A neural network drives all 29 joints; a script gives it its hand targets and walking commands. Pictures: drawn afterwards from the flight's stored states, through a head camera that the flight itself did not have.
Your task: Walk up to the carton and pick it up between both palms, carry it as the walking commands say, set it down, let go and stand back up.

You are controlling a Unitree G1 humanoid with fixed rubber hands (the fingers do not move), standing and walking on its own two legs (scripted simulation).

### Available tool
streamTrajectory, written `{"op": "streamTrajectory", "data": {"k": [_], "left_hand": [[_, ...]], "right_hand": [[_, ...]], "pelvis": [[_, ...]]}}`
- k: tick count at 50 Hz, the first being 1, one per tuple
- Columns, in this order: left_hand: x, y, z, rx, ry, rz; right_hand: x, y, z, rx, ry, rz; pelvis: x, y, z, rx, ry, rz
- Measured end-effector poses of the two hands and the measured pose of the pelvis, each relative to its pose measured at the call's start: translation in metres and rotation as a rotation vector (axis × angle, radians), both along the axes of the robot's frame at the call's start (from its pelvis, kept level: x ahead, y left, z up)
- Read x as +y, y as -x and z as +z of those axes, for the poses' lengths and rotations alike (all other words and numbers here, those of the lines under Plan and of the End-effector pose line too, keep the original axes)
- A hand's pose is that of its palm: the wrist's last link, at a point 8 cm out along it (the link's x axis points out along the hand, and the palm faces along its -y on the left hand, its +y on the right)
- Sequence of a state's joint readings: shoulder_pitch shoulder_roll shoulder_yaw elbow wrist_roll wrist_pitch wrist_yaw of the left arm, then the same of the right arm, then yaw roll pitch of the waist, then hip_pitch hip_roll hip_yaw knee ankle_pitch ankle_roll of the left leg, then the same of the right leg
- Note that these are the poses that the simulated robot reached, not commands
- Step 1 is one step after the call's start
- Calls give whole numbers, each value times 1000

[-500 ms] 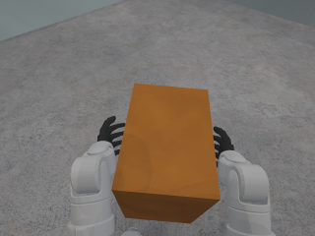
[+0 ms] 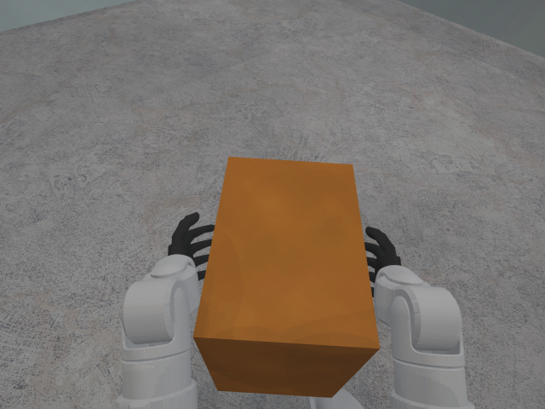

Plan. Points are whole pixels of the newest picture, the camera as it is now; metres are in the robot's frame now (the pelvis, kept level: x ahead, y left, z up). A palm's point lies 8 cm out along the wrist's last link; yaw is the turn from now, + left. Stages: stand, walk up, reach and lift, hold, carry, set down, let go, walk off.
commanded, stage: carry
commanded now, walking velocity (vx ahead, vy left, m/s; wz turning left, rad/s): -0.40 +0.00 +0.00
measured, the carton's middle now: (282, 282) +0.31 +0.01 +0.01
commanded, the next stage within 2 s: none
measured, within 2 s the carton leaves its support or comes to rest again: neither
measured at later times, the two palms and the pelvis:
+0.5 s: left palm out of the picture +0.03 +0.15 +0.07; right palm out of the picture +0.02 -0.12 +0.07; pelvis -0.27 +0.01 -0.01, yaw +2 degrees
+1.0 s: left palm out of the picture -0.17 +0.13 +0.10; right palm out of the picture -0.19 -0.14 +0.08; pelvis -0.47 +0.00 +0.00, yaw +1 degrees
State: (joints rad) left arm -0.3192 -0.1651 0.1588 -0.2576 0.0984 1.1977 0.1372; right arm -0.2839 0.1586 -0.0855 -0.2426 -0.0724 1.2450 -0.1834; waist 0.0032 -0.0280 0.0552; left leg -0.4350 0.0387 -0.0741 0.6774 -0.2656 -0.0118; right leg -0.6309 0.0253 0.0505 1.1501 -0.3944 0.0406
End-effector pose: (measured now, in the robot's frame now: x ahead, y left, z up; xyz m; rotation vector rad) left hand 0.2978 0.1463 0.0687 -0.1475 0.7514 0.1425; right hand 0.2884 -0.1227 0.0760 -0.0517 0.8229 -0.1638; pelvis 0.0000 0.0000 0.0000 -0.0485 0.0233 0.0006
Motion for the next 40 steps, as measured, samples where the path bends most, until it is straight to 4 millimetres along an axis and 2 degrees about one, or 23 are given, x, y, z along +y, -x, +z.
{"op": "streamTrajectory", "data": {"k": [4,8,10,12,16,20,24,28,31,35,40], "left_hand": [[-8,35,13,-56,-20,-11],[-25,80,15,-70,-76,-27],[-33,107,14,-38,-106,-42],[-36,132,14,-6,-117,-54],[-34,173,20,-14,-99,-40],[-23,211,21,-38,-68,-24],[-2,254,10,-54,-35,-8],[12,311,-4,15,-18,12],[11,339,-2,7,-10,2],[5,369,11,-46,-24,-4],[-13,410,18,-60,-84,-17]], "right_hand": [[-8,41,4,-56,-20,-13],[-24,89,-9,-70,-77,-30],[-31,120,-18,-38,-107,-45],[-35,146,-18,-5,-104,-42],[-33,184,-7,-14,-87,-27],[-22,219,-1,-38,-65,-19],[-2,261,-5,-53,-36,-8],[11,305,-7,18,-17,17],[10,336,-2,11,-4,9],[5,370,4,-42,-18,0],[-13,413,-4,-57,-80,-16]], "pelvis": [[-4,43,-6,-2,-4,-8],[-12,89,-15,-4,-7,-22],[-14,112,-11,-23,-3,-28],[-16,133,-5,-28,-41,-21],[-17,174,1,-9,-72,-3],[-10,217,-2,18,-70,9],[4,263,-12,28,-54,22],[9,304,-3,3,-23,11],[9,333,-1,-2,-13,2],[6,369,-5,-1,-16,-4],[-5,410,-10,7,-19,-19]]}}
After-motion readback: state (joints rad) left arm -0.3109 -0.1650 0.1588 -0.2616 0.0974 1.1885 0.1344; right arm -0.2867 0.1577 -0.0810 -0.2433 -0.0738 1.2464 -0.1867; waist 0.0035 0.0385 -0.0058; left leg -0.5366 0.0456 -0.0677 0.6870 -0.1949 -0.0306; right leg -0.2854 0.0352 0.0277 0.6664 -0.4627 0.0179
